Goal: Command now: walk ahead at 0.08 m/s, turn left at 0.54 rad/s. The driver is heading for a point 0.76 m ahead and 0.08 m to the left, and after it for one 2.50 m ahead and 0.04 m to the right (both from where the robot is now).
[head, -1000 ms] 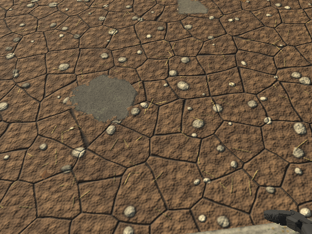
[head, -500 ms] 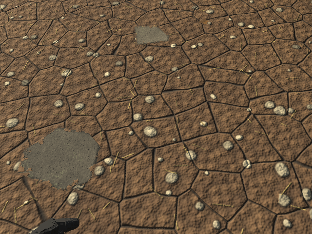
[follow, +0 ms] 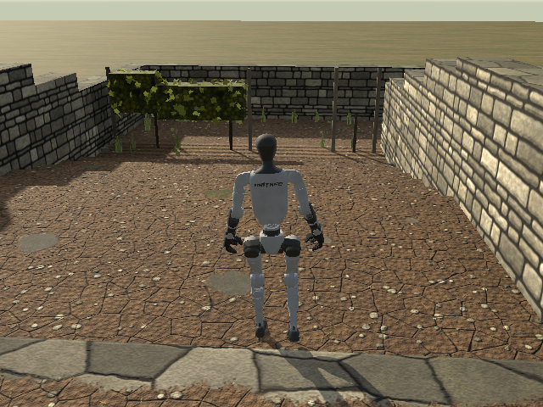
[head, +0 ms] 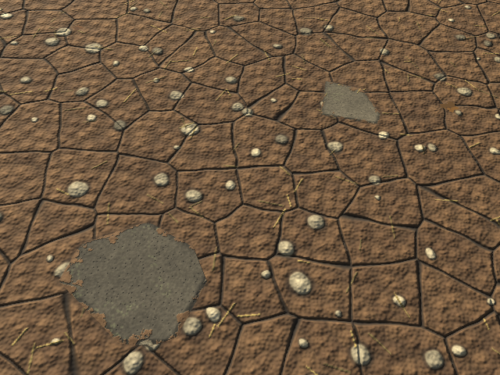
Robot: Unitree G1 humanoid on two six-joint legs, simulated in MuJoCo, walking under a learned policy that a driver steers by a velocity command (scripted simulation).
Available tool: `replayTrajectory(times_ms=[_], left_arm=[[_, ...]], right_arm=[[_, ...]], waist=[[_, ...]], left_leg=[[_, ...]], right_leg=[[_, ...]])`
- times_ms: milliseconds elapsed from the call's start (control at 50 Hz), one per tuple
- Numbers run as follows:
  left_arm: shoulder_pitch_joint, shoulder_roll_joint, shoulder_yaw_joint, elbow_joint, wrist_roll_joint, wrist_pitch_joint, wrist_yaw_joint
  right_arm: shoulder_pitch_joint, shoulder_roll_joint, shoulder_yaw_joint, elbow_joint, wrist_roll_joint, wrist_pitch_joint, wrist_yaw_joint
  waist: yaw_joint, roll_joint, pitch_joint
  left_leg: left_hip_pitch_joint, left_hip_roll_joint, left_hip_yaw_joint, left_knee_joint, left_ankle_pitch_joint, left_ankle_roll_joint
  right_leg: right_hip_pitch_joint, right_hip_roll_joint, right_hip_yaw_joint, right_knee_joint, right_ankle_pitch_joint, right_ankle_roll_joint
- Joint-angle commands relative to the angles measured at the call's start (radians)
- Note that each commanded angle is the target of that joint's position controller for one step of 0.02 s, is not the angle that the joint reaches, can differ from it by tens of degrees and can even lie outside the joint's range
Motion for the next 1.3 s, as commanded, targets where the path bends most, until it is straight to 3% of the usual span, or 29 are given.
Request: replayTrajectory(times_ms=[20,80,120,200,260,280,300,320,340,380,420,540,620,640,660,680,700,760,860,900,960,1020,1080,1120,1140,1160,1180,1220,1300], left_arm=[[0.05,0.155,0.038,-0.082,-0.002,0.052,0.017],[0.034,0.089,0.026,-0.082,0.017,0.073,0.025],[0.029,0.068,0.019,-0.077,0.015,0.062,0.02],[0.017,0.077,0.019,-0.085,0.005,0.051,0.008],[0.095,0.101,0.033,-0.066,0.003,0.04,-0.006],[0.148,0.165,0.052,-0.06,0.018,0.039,-0.004],[0.12,0.267,0.074,-0.078,0.044,0.05,0.001],[0.091,0.237,0.067,-0.103,0.076,0.046,-0.003],[0.023,0.188,0.056,-0.135,0.069,0.04,0.004],[-0.049,0.133,0.042,-0.153,0.031,0.039,0.007],[-0.032,0.13,0.035,-0.147,0.024,0.044,0.011],[0.039,0.166,0.044,-0.126,0.017,0.059,0.01],[0.052,0.163,0.036,-0.111,-0.006,0.061,-0.004],[0.097,0.144,0.028,-0.091,-0.009,0.055,-0.008],[0.12,0.109,0.015,-0.094,0.016,0.044,-0.016],[0.16,0.056,-0.004,-0.108,0.047,0.024,-0.032],[0.092,0.078,-0.004,-0.113,0.045,0.023,-0.026],[0.049,0.123,0.009,-0.096,0.035,0.04,-0.02],[0.091,0.107,0.008,-0.059,0.028,0.044,-0.017],[0.104,0.098,0.009,-0.039,0.02,0.046,-0.014],[0.03,0.095,0.012,-0.077,-0.002,0.029,-0.013],[0.009,0.108,0.02,-0.099,-0.025,-0.011,-0.032],[0.115,0.09,0.017,-0.044,-0.022,-0.036,-0.055],[0.299,0.111,0.034,0.038,-0.004,-0.033,-0.059],[0.401,0.204,0.054,0.042,-0.002,-0.035,-0.05],[0.436,0.273,0.065,0.031,0.007,-0.041,-0.06],[0.351,0.21,0.044,0.002,0.009,-0.046,-0.057],[0.256,0.166,0.028,-0.029,0.009,-0.046,-0.05],[0.266,0.129,0.01,-0.019,0.008,-0.036,-0.047]], right_arm=[[0.001,-0.176,-0.041,-0.107,0.012,0.048,-0.04],[-0.02,-0.185,-0.049,-0.127,-0.003,0.08,-0.069],[-0.016,-0.194,-0.056,-0.134,0.011,0.087,-0.087],[-0.021,-0.178,-0.057,-0.154,0.017,0.109,-0.095],[-0.035,-0.156,-0.052,-0.173,0.027,0.125,-0.097],[-0.01,-0.114,-0.042,-0.176,0.027,0.128,-0.099],[0.034,-0.052,-0.03,-0.201,0.027,0.12,-0.093],[0.0,-0.133,-0.053,-0.221,0.013,0.096,-0.085],[0.015,-0.19,-0.074,-0.199,0.017,0.096,-0.08],[0.067,-0.169,-0.075,-0.149,0.014,0.121,-0.086],[0.064,-0.118,-0.059,-0.156,0.015,0.131,-0.082],[-0.046,-0.051,-0.015,-0.218,0.015,0.118,-0.066],[0.027,-0.07,-0.021,-0.183,0.018,0.113,-0.056],[0.038,-0.089,-0.024,-0.181,0.012,0.113,-0.057],[0.057,-0.14,-0.031,-0.19,0.004,0.113,-0.067],[0.004,-0.187,-0.034,-0.197,-0.006,0.118,-0.074],[-0.024,-0.098,-0.015,-0.198,-0.013,0.112,-0.063],[-0.036,-0.077,-0.004,-0.185,-0.019,0.091,-0.046],[-0.018,-0.066,0.002,-0.161,-0.007,0.083,-0.052],[0.01,-0.084,-0.006,-0.147,-0.001,0.091,-0.057],[0.088,-0.165,-0.031,-0.129,0.018,0.09,-0.062],[0.109,-0.143,-0.028,-0.111,0.026,0.053,-0.067],[-0.005,-0.136,-0.026,-0.128,0.041,0.054,-0.061],[-0.028,-0.086,-0.014,-0.133,0.024,0.057,-0.058],[-0.043,-0.01,0.008,-0.159,0.012,0.046,-0.055],[-0.047,-0.05,-0.004,-0.199,0.034,0.024,-0.061],[-0.03,-0.105,-0.019,-0.183,0.054,0.007,-0.06],[-0.015,-0.101,-0.02,-0.148,0.042,-0.007,-0.054],[-0.02,-0.07,-0.02,-0.131,0.02,0.004,-0.035]], waist=[[0.024,0.101,-0.263],[0.029,0.149,-0.227],[0.019,0.141,-0.256],[0.006,0.17,-0.229],[0.053,0.187,-0.182],[0.056,0.106,-0.186],[-0.004,-0.199,-0.163],[0.016,-0.265,-0.156],[-0.006,-0.163,-0.137],[-0.025,-0.084,-0.109],[-0.015,-0.077,-0.088],[0.044,-0.16,-0.133],[0.015,-0.146,-0.119],[0.015,-0.12,-0.12],[0.034,-0.007,-0.173],[0.105,0.211,-0.179],[0.055,0.221,-0.184],[0.034,0.157,-0.096],[0.042,0.103,-0.056],[0.027,0.111,-0.068],[-0.027,0.208,0.049],[-0.025,0.237,0.062],[0.059,0.161,-0.004],[0.128,0.09,-0.065],[0.149,-0.153,-0.079],[0.15,-0.312,-0.076],[0.113,-0.171,-0.006],[0.071,-0.051,0.034],[0.054,-0.053,0.004]], left_leg=[[0.316,0.371,-0.516,-0.187,0.197,0.264],[0.15,0.242,-0.39,-0.221,0.087,0.198],[0.148,0.213,-0.36,-0.2,0.104,0.175],[0.151,0.191,-0.409,-0.2,-0.033,0.142],[0.082,0.136,-0.418,-0.154,-0.124,0.085],[-0.028,0.076,-0.36,-0.031,-0.257,0.031],[-0.228,-0.104,-0.145,0.243,-0.468,-0.032],[-0.284,-0.06,-0.148,0.457,-0.516,-0.072],[-0.261,-0.03,-0.17,0.579,-0.434,-0.08],[-0.23,-0.022,-0.135,0.684,-0.316,-0.108],[-0.195,-0.024,-0.102,0.723,-0.266,-0.131],[-0.012,0.052,-0.022,0.286,-0.307,-0.145],[0.225,0.028,0.047,-0.11,-0.109,-0.088],[0.323,0.048,0.007,-0.204,-0.007,-0.059],[0.455,0.169,-0.136,-0.179,0.21,-0.024],[0.459,0.292,-0.246,-0.119,0.362,0.064],[0.328,0.293,-0.254,-0.14,0.202,0.117],[0.237,0.173,-0.167,-0.156,-0.041,0.024],[0.215,0.147,-0.142,-0.142,-0.032,0.004],[0.225,0.138,-0.153,-0.167,-0.299,0.025],[0.224,0.279,-0.401,-0.316,-0.701,0.142],[0.306,0.37,-0.509,-0.334,-0.585,0.194],[0.197,0.273,-0.306,-0.274,-0.383,0.12],[0.015,0.164,-0.153,-0.084,-0.321,0.051],[-0.15,0.044,-0.006,0.275,-0.34,-0.037],[-0.336,-0.013,-0.034,0.508,-0.5,-0.056],[-0.42,0.061,-0.097,0.626,-0.45,-0.039],[-0.438,0.131,-0.077,0.619,-0.233,-0.01],[-0.34,0.159,-0.021,0.497,-0.031,-0.037]], right_leg=[[-0.231,-0.056,0.128,0.001,0.062,0.024],[-0.073,-0.012,0.08,-0.277,0.122,0.039],[-0.01,0.008,0.083,-0.381,0.198,0.054],[0.048,0.033,0.082,-0.546,0.221,0.061],[0.211,0.024,0.053,-0.809,0.324,0.024],[0.331,-0.124,0.165,-0.897,0.313,-0.025],[0.398,-0.371,0.433,-0.953,0.45,-0.158],[0.308,-0.46,0.58,-0.997,0.506,-0.275],[0.278,-0.406,0.473,-0.977,0.512,-0.253],[0.248,-0.278,0.277,-0.943,0.519,-0.169],[0.217,-0.236,0.186,-0.948,0.574,-0.18],[0.296,-0.248,0.131,-0.925,0.576,-0.213],[0.249,-0.241,0.135,-0.859,0.604,-0.191],[0.206,-0.222,0.124,-0.838,0.573,-0.138],[0.133,-0.171,0.073,-0.751,0.45,-0.058],[0.055,-0.088,-0.016,-0.71,0.228,0.014],[0.146,-0.094,0.009,-0.751,0.213,0.041],[0.212,-0.08,-0.017,-0.766,0.351,0.045],[0.249,-0.084,-0.014,-0.798,0.384,0.038],[0.225,-0.041,-0.069,-0.744,0.23,0.035],[-0.008,-0.006,-0.073,-0.555,0.075,-0.007],[-0.15,-0.075,0.027,-0.434,-0.026,-0.078],[0.148,-0.041,-0.036,-0.701,0.2,-0.106],[0.47,-0.015,-0.028,-0.749,0.321,-0.079],[0.577,-0.232,0.311,-0.919,0.175,-0.156],[0.607,-0.406,0.713,-1.073,0.021,-0.303],[0.579,-0.411,0.698,-1.08,-0.065,-0.31],[0.527,-0.329,0.501,-1.081,0.016,-0.238],[0.482,-0.229,0.23,-1.103,0.502,-0.188]])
